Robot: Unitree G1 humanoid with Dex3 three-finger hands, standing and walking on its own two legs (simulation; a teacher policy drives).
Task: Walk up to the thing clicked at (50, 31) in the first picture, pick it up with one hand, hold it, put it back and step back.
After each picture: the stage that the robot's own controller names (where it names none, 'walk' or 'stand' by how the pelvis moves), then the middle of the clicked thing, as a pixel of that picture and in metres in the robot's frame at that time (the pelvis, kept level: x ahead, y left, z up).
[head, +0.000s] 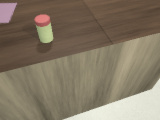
stand; (44, 29) +0.62 +0.20 +0.03
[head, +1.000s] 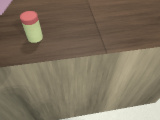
walk; (32, 27) +0.56 +0.24 +0.06
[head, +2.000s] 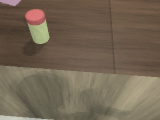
stand; (38, 27) +0.52 +0.19 +0.07
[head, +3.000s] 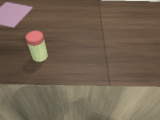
stand; (37, 46) +0.50 +0.20 +0.03
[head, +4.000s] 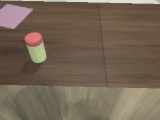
stand; (36, 48) +0.50 +0.21 +0.03
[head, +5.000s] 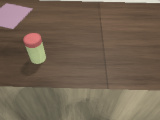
stand; (35, 48) +0.49 +0.21 +0.03
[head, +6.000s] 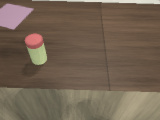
stand; (36, 49) +0.48 +0.21 +0.03
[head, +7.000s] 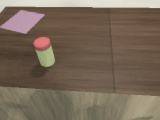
rise first; (44, 52) +0.49 +0.21 +0.03
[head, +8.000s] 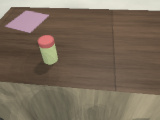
go down; (48, 50) +0.51 +0.19 +0.04
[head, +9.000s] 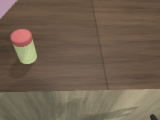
go down; (24, 47) +0.47 +0.19 +0.05
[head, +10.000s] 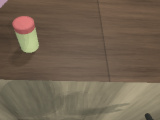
close in; (26, 35) +0.50 +0.19 +0.06
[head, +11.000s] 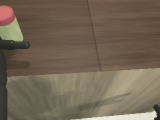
close; (8, 27) +0.50 +0.21 +0.09
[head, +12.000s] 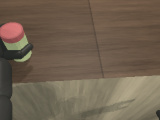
lift; (16, 43) +0.45 +0.20 +0.10
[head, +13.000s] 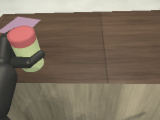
lift; (27, 50) +0.33 +0.17 +0.23
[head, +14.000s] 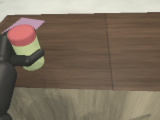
hold; (27, 48) +0.33 +0.17 +0.22
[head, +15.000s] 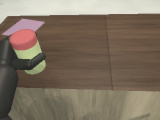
hold; (29, 52) +0.33 +0.17 +0.21
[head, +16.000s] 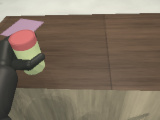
crouch; (28, 53) +0.33 +0.17 +0.21
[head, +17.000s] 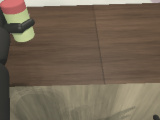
crouch; (18, 20) +0.45 +0.19 +0.23
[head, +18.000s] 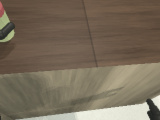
lower; out of the picture +0.51 +0.21 +0.09
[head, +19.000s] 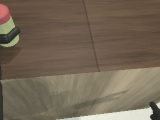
lower; (3, 26) +0.50 +0.21 +0.10
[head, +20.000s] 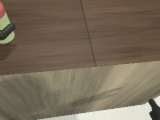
lower; out of the picture +0.51 +0.21 +0.10
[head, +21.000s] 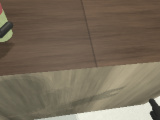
lower; out of the picture +0.51 +0.22 +0.10
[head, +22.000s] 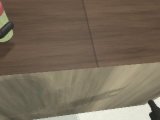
loosen; out of the picture +0.51 +0.22 +0.10
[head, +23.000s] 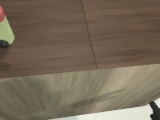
withdraw; out of the picture +0.50 +0.22 +0.09
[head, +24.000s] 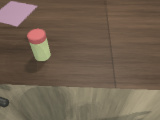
sink last; (39, 45) +0.49 +0.20 +0.06
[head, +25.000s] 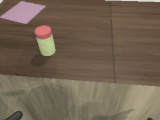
stand; (45, 41) +0.52 +0.20 +0.06
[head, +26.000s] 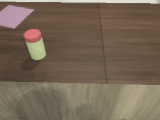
stand; (35, 44) +0.51 +0.21 +0.06
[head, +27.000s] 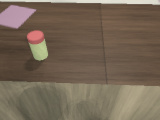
stand; (38, 45) +0.52 +0.21 +0.03
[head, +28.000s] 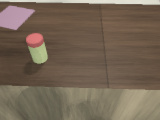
stand; (37, 48) +0.50 +0.21 +0.03
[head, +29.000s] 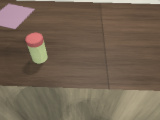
stand; (37, 48) +0.50 +0.21 +0.03
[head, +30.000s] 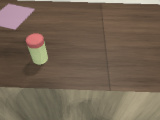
stand; (37, 49) +0.49 +0.20 +0.03
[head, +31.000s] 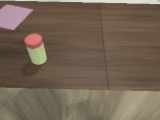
stand; (36, 49) +0.49 +0.21 +0.03
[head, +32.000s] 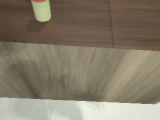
walk; (41, 5) +0.62 +0.19 +0.05
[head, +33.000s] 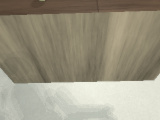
walk; out of the picture +0.85 +0.26 +0.05
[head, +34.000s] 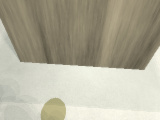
stand; out of the picture +1.13 +0.21 +0.05
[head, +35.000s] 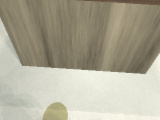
stand; out of the picture +1.11 +0.18 +0.03
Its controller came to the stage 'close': yes
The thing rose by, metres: 0.21
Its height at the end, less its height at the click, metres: +0.00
